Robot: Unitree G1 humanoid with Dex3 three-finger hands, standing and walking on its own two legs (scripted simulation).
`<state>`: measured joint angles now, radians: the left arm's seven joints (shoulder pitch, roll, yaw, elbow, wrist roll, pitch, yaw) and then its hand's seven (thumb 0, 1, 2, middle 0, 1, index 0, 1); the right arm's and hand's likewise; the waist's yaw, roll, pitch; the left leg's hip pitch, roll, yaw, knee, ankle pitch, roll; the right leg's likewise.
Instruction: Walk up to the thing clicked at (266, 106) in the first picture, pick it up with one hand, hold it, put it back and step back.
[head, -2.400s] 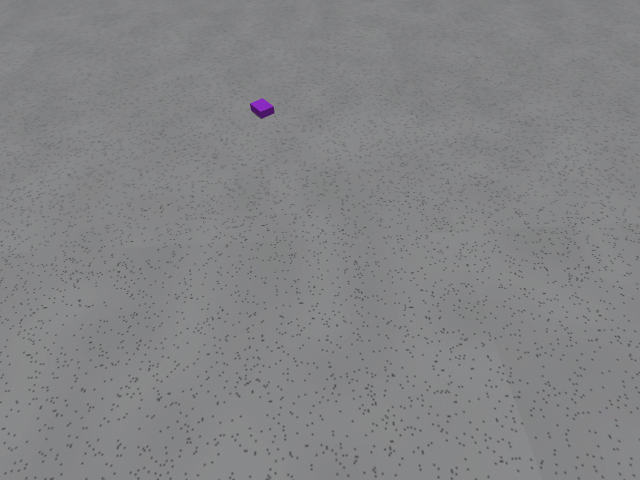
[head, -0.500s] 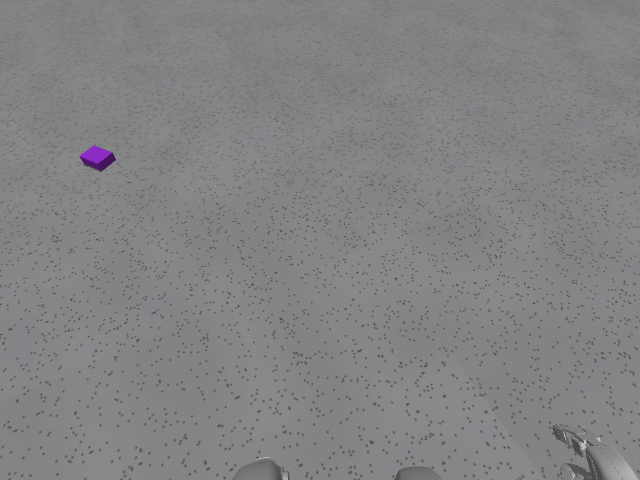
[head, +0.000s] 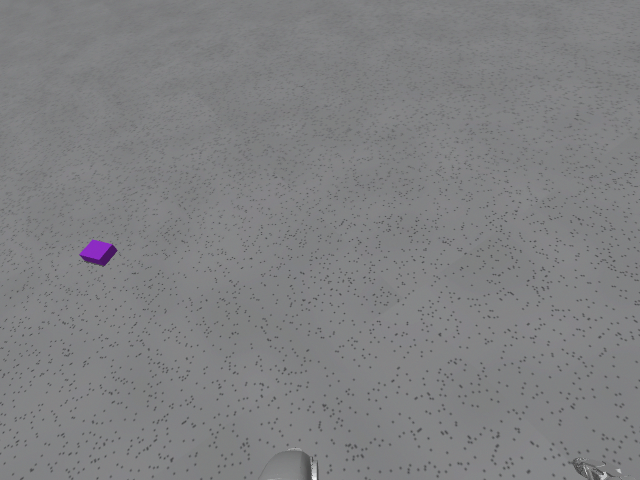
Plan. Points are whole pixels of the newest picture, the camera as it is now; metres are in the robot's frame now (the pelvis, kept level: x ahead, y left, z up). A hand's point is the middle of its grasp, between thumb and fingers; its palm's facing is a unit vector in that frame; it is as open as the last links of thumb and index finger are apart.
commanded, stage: walk up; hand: left
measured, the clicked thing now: (98, 252) +1.14 +1.11 -0.73
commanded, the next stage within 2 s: none
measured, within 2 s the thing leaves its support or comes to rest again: neither
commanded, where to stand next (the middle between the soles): +0.71 +1.04 m, yaw -24 degrees
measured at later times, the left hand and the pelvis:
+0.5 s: hand (61, 390) +0.29 +0.48 -0.12, palm faces -0.20 -0.83 -0.53, open 7.4 cm; pelvis +0.18 +0.20 +0.00, yaw -9 degrees
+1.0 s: hand out of the picture +0.43 +0.73 -0.14, palm faces -0.19 -0.77 -0.61, open 7.4 cm; pelvis +0.31 +0.40 -0.02, yaw -13 degrees
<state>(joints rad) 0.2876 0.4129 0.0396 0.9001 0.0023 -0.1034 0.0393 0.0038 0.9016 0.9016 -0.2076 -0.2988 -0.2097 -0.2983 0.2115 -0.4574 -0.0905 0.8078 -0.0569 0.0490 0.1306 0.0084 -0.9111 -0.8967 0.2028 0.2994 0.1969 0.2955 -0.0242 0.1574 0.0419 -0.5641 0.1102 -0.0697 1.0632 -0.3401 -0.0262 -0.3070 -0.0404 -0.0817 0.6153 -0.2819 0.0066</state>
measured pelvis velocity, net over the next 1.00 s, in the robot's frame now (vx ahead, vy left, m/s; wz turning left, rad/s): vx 0.31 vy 0.40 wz -0.23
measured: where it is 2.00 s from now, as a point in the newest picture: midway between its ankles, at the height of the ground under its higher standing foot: (138, 385)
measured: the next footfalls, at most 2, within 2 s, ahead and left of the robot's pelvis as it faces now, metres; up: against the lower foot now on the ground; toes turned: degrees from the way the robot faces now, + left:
left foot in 0.16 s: +0.21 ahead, +0.26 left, +0.00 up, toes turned +2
right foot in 0.54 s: +0.30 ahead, +0.10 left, +0.00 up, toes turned -17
